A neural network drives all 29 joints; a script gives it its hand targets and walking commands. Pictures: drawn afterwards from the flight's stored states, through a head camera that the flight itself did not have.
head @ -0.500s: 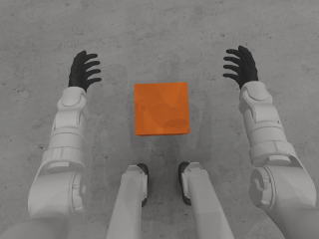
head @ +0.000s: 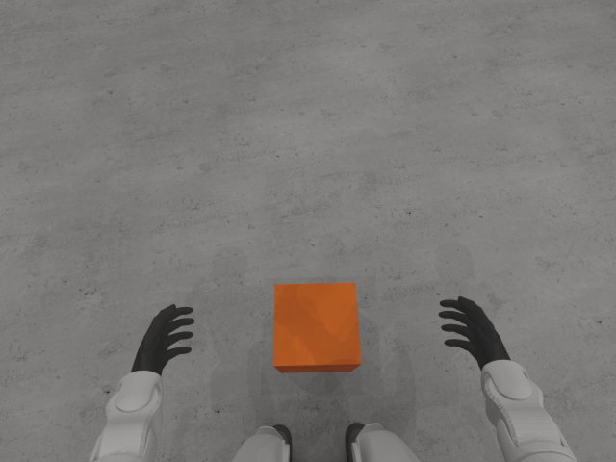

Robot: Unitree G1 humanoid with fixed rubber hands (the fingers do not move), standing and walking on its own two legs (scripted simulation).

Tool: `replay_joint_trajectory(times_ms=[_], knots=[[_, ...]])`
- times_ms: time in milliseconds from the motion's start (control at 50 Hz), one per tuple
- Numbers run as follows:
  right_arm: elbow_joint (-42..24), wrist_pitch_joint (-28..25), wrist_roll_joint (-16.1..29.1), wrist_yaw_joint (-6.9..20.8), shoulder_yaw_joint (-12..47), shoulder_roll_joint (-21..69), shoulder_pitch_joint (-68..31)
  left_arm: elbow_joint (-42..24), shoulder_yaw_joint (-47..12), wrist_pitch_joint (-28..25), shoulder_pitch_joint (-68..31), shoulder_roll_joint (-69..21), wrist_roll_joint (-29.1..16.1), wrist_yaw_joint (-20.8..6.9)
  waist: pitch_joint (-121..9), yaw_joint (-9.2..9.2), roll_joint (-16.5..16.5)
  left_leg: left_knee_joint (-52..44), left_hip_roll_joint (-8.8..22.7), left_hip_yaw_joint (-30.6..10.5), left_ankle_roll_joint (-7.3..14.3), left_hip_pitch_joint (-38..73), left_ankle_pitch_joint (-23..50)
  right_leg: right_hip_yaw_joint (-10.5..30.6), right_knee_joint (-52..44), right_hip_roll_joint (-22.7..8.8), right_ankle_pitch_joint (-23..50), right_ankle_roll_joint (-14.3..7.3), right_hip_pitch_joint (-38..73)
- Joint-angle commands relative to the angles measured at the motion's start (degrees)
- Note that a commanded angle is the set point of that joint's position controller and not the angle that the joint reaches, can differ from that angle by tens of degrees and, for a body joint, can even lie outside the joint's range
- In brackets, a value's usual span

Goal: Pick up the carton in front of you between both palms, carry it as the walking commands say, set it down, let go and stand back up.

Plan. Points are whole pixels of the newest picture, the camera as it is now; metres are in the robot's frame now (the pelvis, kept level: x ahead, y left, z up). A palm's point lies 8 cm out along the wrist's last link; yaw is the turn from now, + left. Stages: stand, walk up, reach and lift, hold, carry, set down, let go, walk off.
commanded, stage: let go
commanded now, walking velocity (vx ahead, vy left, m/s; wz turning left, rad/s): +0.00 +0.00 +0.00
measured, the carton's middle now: (315, 330) +0.37 -0.01 -0.62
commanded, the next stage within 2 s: stand in 0.64 s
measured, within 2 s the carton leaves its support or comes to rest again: neither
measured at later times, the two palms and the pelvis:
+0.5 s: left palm (122, 430) +0.17 +0.23 -0.03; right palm (531, 412) +0.17 -0.24 -0.04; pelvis +0.01 +0.00 +0.03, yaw +0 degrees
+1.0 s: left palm (76, 456) +0.14 +0.29 -0.05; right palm (585, 453) +0.13 -0.30 -0.06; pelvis +0.01 +0.00 +0.02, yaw -1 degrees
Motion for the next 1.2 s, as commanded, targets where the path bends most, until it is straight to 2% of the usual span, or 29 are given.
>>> replay_joint_trajectory(times_ms=[0,20,40,60,80,120,140,160,180,200,220,260,300,320,380,460,600,620,660,680,700,840,880,940,960,1000,1080,1120,1180], knots=[[-5.7,-1.8,1.0,-0.4,0.0,-4.9,6.2,-4.8,-0.4,-1.8,7.4,4.7,-0.7,0.0,-21.3,1.25,1.9,-5.7,0.1,-0.2,-1.7,21.9,30.4,-1.0,-4.7,0.6,28.1,1.1,20.1],[-6.5,-2.0,0.9,-0.1,-0.3,-6.2,8.6,-6.4,-1.2,-1.9,7.7,4.0,-1.4,-0.2,-20.6,-1.61,0.8,-6.2,0.5,0.4,-1.7,26.2,30.6,-1.0,-6.9,0.7,28.0,1.2,20.6],[-6.1,-1.7,0.7,-0.4,0.3,-4.5,10.7,-7.4,0.1,-2.0,8.4,5.5,-1.3,-0.3,-19.0,-0.23,-0.1,-7.6,0.5,0.0,-1.5,26.0,27.9,-0.7,-8.2,0.4,25.5,1.5,22.0],[-8.4,-1.5,0.1,-0.1,-0.2,-6.1,12.2,-7.9,-0.8,-1.7,12.4,5.6,-1.2,-0.3,-16.1,-1.05,-2.6,-9.8,0.8,-0.1,-1.6,29.5,26.1,-1.8,-9.6,1.1,24.0,1.8,24.0],[-8.3,-1.5,1.3,0.1,2.0,-4.8,11.9,-9.0,-2.6,-1.7,12.2,5.0,-1.6,-0.6,-14.2,-0.09,1.5,-10.5,-0.2,0.7,-1.9,25.9,26.5,-1.0,-10.0,0.7,26.5,1.0,27.0],[-9.6,-1.1,1.0,0.2,0.5,-6.1,13.8,-10.7,-1.1,-1.6,13.5,7.2,-1.2,-0.1,-10.9,-0.51,1.2,-14.2,0.6,-0.2,-1.6,30.1,27.0,-1.1,-13.0,0.8,25.6,0.9,29.3],[-11.9,-1.1,2.2,0.8,3.3,-4.0,12.4,-10.6,-2.2,-1.0,14.7,4.7,-1.5,-0.1,-8.9,1.02,1.2,-14.1,0.1,0.6,-1.7,32.0,26.6,-1.2,-14.1,0.8,23.8,1.2,30.7],[-10.5,-0.3,1.6,0.9,0.6,-7.2,15.7,-10.1,-1.6,-0.4,16.1,7.5,-1.1,-0.1,-6.1,-1.28,0.4,-15.7,0.8,0.2,-1.5,33.8,24.4,-1.6,-15.1,1.1,22.1,1.3,30.2],[-11.7,0.2,1.4,1.0,2.5,-7.2,13.9,-11.8,-2.3,0.3,15.4,5.0,-1.5,-0.6,-4.1,1.57,1.2,-15.7,0.0,1.3,-1.9,31.0,19.8,-1.3,-16.1,0.6,18.0,0.7,33.2],[-11.1,1.0,0.9,1.0,1.0,-7.4,14.6,-11.3,-3.0,0.9,15.0,5.9,-1.4,-1.2,-1.8,-1.14,-0.1,-16.9,0.1,2.0,-1.4,32.4,17.0,-1.8,-16.8,0.9,17.3,1.5,32.2],[-12.2,1.3,1.7,1.2,3.0,-6.4,13.8,-12.5,-2.3,1.5,14.9,6.7,-1.4,-1.2,-1.3,1.96,2.0,-16.9,-0.2,1.8,-1.5,32.8,18.3,-1.9,-17.1,0.5,17.2,0.9,33.5],[-11.0,2.6,2.3,1.4,2.6,-5.0,15.5,-12.8,-3.6,2.5,14.6,6.1,-1.4,-1.3,0.8,-0.87,2.6,-17.5,0.0,2.1,-1.4,33.2,15.9,-2.0,-17.3,0.9,15.8,1.2,34.7],[-10.9,3.7,1.3,1.5,2.3,-6.5,14.9,-12.3,-2.9,3.8,15.0,5.7,-1.5,-1.6,2.4,0.17,0.8,-16.9,0.0,1.8,-1.4,35.1,15.2,-2.1,-17.2,0.7,13.8,0.8,35.0],[-12.9,4.3,-0.1,1.5,1.2,-8.1,13.9,-12.9,-2.7,3.9,14.7,6.6,-1.5,-1.9,0.5,-0.82,-2.4,-16.9,-0.1,2.0,-1.2,36.2,14.2,-2.5,-16.6,1.1,14.6,1.5,35.3],[-12.1,5.8,0.4,1.4,2.2,-8.1,13.3,-11.2,-2.7,5.6,15.0,6.9,-1.0,-2.0,5.9,-0.89,0.4,-17.2,0.1,2.2,-1.1,34.9,12.5,-2.2,-17.0,0.7,12.2,0.7,35.1],[-14.3,6.7,0.1,1.1,2.4,-7.9,12.5,-11.5,-2.5,7.0,15.9,7.1,-0.6,-2.0,4.5,0.33,-2.2,-16.7,-0.2,2.2,-0.8,36.3,13.8,-2.4,-16.9,0.1,14.1,0.7,36.0],[-13.5,8.9,0.2,1.1,2.4,-5.3,12.3,-12.6,-1.5,8.5,12.5,8.2,0.1,-2.6,7.8,0.14,1.0,-16.6,-0.2,2.6,-0.9,36.7,8.9,-2.5,-17.3,0.1,9.4,0.9,35.5],[-4.6,5.7,-0.4,-1.7,0.7,-13.2,12.0,-4.9,-0.7,6.0,13.3,14.2,1.1,0.8,5.2,0.39,-1.9,-11.9,2.9,1.5,-2.3,31.4,10.4,0.6,-16.5,-3.3,11.0,1.5,30.1],[-1.7,3.5,-1.0,-3.3,1.3,-13.3,14.7,-3.6,-1.0,3.6,13.3,15.1,1.9,2.9,4.2,-0.38,-1.1,-13.3,3.9,0.3,-1.3,30.1,7.3,2.2,-15.3,-3.7,7.1,0.2,30.6],[-1.1,2.6,-1.1,-3.1,1.3,-12.5,13.4,-3.0,-1.2,2.8,12.1,14.7,2.1,2.9,3.8,-0.36,-1.7,-13.7,4.0,0.1,-1.2,30.0,4.8,2.5,-15.7,-3.9,2.9,0.0,29.6],[-0.3,2.3,-1.5,-3.3,1.2,-12.2,12.4,-1.9,-1.5,2.4,13.1,13.0,2.1,2.9,3.4,-0.12,1.2,-12.9,4.0,-0.1,-0.5,30.6,5.2,3.0,-15.7,-3.8,3.5,-0.5,29.1],[5.0,1.1,-1.2,-3.3,1.0,-15.7,12.5,3.4,-1.6,1.0,13.2,15.1,2.0,2.9,2.5,-0.04,0.7,-13.3,5.6,-2.6,0.1,31.1,11.2,3.7,-14.0,-4.4,11.2,-0.4,30.3],[6.1,0.8,-1.0,-3.3,1.4,-15.7,12.4,4.7,-1.4,0.7,12.7,16.8,2.0,3.3,2.3,-0.65,-2.2,-13.4,5.6,-3.0,-0.1,32.6,11.3,3.7,-14.9,-4.3,10.1,-0.3,29.1],[8.4,0.8,-1.4,-3.7,1.6,-16.8,12.2,6.7,-2.1,0.0,12.3,16.6,1.6,3.2,2.5,-0.10,2.0,-13.9,6.0,-2.6,0.3,31.7,11.8,4.3,-14.4,-5.0,12.3,-0.7,31.0],[8.5,0.7,-0.9,-3.7,1.5,-16.7,12.3,7.1,-2.1,-0.2,12.7,17.4,1.6,3.4,1.8,-0.43,-1.7,-14.2,6.0,-2.6,-0.3,33.0,13.6,3.8,-14.4,-4.9,14.0,-0.5,30.8],[10.1,0.6,-1.0,-3.8,1.7,-17.2,12.9,8.5,-2.4,0.0,13.0,17.1,1.3,3.5,2.1,-0.11,1.2,-14.7,6.1,-2.5,-0.3,33.2,15.8,4.0,-14.1,-5.2,16.0,-0.5,31.2],[11.6,0.3,-0.6,-4.0,1.9,-17.6,11.3,10.5,-2.1,-0.2,13.0,18.5,1.6,4.0,0.4,0.08,-2.2,-13.9,7.0,-3.2,0.3,35.6,18.5,4.2,-14.6,-5.8,18.7,-0.9,32.2],[12.0,0.5,-0.6,-3.9,2.0,-18.0,11.5,11.3,-2.8,-0.3,12.7,17.7,1.3,4.0,1.4,-0.41,0.5,-14.5,6.6,-2.9,-0.1,35.1,18.4,4.3,-15.2,-5.7,19.2,-0.3,33.0],[12.8,0.3,-0.9,-3.8,2.1,-18.3,11.4,12.0,-2.1,0.2,11.3,18.7,1.4,3.9,3.6,0.13,-0.6,-15.1,6.7,-3.6,0.5,33.7,15.4,4.3,-16.3,-5.8,15.6,-0.9,31.5]])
